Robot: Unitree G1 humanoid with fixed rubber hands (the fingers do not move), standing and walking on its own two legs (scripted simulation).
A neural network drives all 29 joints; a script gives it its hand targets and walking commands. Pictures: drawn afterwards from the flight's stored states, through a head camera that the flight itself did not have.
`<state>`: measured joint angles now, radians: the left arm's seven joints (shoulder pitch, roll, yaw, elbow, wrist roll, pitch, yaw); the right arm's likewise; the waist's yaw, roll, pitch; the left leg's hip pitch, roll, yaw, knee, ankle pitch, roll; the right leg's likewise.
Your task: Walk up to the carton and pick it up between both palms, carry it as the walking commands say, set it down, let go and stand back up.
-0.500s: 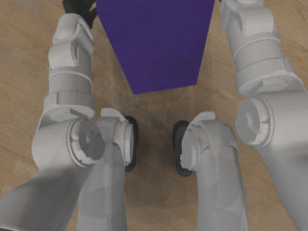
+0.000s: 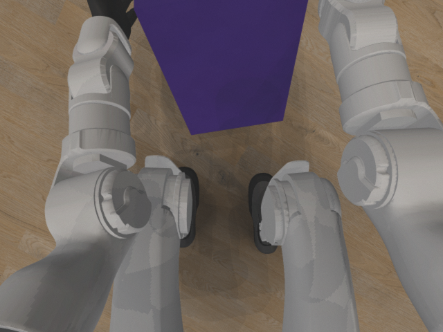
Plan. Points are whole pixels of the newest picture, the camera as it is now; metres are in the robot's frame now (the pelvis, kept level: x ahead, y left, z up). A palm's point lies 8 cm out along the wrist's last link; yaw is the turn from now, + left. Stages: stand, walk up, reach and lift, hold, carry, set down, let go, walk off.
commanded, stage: set down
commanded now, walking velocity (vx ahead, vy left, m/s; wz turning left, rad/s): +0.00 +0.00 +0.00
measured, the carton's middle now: (221, 20) +0.55 +0.03 -0.23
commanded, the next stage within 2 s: none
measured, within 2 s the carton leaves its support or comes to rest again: rests again in 1.06 s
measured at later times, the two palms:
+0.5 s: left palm (113, 14) +0.53 +0.18 -0.15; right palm out of the picture +0.58 -0.10 -0.14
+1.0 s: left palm (109, 38) +0.51 +0.20 -0.19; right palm (314, 24) +0.54 -0.11 -0.20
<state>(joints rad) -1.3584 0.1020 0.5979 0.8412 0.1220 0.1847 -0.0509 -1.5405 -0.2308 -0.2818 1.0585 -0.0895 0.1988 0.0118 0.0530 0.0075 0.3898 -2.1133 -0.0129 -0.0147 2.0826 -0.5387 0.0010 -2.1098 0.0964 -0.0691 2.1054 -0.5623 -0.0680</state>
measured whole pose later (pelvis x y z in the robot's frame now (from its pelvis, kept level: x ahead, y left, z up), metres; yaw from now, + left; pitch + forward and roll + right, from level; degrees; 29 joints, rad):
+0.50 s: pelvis +0.01 +0.00 +0.00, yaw +0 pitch +34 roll +1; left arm -1.36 0.10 0.61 0.84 0.13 0.16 -0.05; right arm -1.54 -0.22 -0.31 1.06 -0.12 0.17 0.01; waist 0.05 0.01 0.39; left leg -2.11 -0.01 -0.02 2.08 -0.56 -0.01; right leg -2.11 0.10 -0.07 2.11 -0.58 -0.06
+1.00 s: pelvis +0.01 +0.00 +0.00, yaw +0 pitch +33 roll +1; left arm -1.36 0.24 0.30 1.03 0.04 0.06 0.11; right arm -1.42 -0.27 -0.10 1.07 0.04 0.10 -0.11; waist 0.06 0.01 0.45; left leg -2.12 -0.02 -0.01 2.10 -0.56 -0.02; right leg -2.11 0.09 -0.06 2.12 -0.59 -0.05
